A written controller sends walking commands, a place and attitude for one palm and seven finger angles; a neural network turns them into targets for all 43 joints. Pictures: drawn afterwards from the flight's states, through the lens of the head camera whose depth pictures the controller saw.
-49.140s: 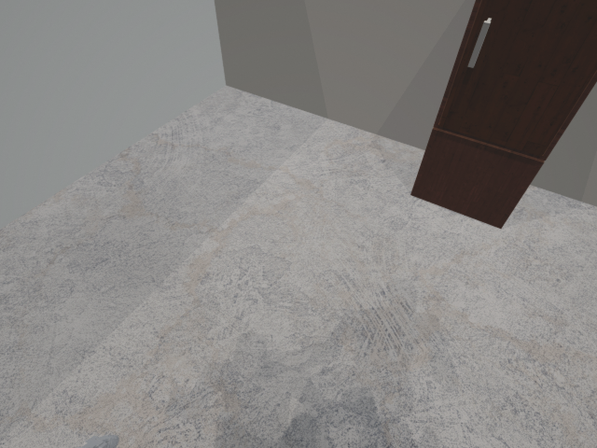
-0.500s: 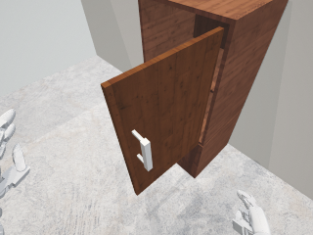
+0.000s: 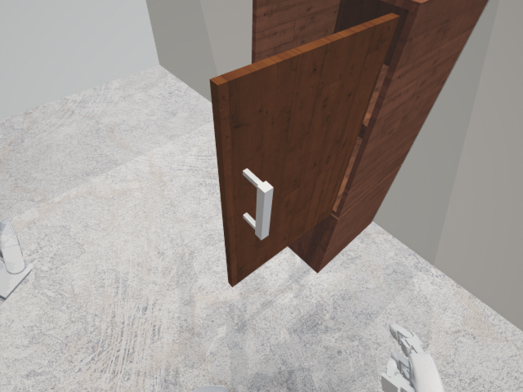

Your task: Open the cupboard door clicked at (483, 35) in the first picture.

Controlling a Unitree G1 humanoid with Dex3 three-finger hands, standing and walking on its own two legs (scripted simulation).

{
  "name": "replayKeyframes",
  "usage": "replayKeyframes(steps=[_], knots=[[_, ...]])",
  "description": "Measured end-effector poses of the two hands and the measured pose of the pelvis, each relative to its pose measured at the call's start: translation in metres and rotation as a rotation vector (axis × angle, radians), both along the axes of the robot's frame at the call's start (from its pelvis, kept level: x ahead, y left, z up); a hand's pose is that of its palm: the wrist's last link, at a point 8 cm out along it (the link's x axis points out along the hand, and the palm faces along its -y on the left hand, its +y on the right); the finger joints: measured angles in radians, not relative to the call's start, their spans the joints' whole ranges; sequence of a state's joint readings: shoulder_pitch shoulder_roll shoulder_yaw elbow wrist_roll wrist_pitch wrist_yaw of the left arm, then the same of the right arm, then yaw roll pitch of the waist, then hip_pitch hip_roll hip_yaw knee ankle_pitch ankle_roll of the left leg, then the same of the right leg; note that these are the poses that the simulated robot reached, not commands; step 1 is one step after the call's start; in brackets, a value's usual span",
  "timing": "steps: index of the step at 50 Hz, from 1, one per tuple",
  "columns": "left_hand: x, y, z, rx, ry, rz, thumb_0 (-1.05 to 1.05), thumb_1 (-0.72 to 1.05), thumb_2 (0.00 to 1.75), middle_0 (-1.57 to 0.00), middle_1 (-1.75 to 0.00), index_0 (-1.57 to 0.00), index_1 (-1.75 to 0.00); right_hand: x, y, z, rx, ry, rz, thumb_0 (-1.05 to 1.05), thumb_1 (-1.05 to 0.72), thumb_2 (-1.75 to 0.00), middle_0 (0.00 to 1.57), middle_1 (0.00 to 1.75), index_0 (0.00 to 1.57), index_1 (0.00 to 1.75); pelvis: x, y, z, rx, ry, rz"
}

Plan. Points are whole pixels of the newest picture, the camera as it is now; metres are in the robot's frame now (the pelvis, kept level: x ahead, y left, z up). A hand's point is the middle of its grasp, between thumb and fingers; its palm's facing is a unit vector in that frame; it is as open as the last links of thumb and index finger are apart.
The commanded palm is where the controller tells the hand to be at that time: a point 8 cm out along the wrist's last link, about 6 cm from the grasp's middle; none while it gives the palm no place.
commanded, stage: step back with the hand held close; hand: left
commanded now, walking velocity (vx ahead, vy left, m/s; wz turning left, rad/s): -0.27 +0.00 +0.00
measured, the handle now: (255, 205) +0.42 +0.05 +0.02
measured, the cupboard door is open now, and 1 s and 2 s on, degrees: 87 87 87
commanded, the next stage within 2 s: stop stepping back and stand still in 0.64 s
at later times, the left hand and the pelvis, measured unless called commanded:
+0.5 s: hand (39, 315) +0.15 +0.23 +0.17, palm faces +0.34 -0.82 -0.47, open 7.4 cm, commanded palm +0.08 +0.28 +0.19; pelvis -0.08 -0.02 +0.01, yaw -4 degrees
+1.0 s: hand out of the picture +0.00 +0.24 +0.18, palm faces +0.42 -0.81 -0.42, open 7.4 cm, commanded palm -0.04 +0.28 +0.19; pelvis -0.19 -0.02 +0.01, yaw -2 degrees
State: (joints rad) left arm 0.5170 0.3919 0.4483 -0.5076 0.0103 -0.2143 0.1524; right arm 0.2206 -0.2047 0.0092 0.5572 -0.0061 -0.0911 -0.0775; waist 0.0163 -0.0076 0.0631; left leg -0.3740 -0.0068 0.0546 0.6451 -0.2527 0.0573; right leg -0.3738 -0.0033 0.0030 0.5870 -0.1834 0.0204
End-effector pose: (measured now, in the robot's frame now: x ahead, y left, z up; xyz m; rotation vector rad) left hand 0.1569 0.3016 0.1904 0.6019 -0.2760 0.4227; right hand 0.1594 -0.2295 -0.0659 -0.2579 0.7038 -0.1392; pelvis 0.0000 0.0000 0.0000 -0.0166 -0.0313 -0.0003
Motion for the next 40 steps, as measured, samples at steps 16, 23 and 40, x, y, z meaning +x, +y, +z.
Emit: replayKeyframes(steps=[16, 23, 40], knots=[[-0.037, 0.011, 0.016, 0.031, -0.05, -0.022, 0.01, 0.88, 0.89, -0.22, -0.31, -0.22, -0.31, -0.044, 0.006, 0.004, -0.013, 0.026, 0.002, 0.02, -0.9, -0.9, 0.2, 0.3, 0.2, 0.3, -0.034, 0.003, 0.007, -0.039, 0.048, 0.013], [-0.041, -0.021, 0.003, -0.037, 0.008, -0.077, 0.01, 0.89, 0.89, -0.21, -0.31, -0.21, -0.3, -0.048, -0.002, -0.001, 0.023, 0.002, 0.046, 0.01, -0.9, -0.9, 0.2, 0.3, 0.2, 0.3, -0.07, -0.012, 0.007, -0.009, 0.103, -0.063], [-0.114, -0.019, 0.007, -0.031, 0.058, -0.163, 0.01, 0.88, 0.89, -0.22, -0.31, -0.22, -0.31, -0.142, -0.037, 0.031, -0.065, -0.057, -0.065, 0.01, -0.91, -0.9, 0.2, 0.3, 0.2, 0.3, -0.145, -0.011, 0.013, -0.025, 0.039, -0.066]])
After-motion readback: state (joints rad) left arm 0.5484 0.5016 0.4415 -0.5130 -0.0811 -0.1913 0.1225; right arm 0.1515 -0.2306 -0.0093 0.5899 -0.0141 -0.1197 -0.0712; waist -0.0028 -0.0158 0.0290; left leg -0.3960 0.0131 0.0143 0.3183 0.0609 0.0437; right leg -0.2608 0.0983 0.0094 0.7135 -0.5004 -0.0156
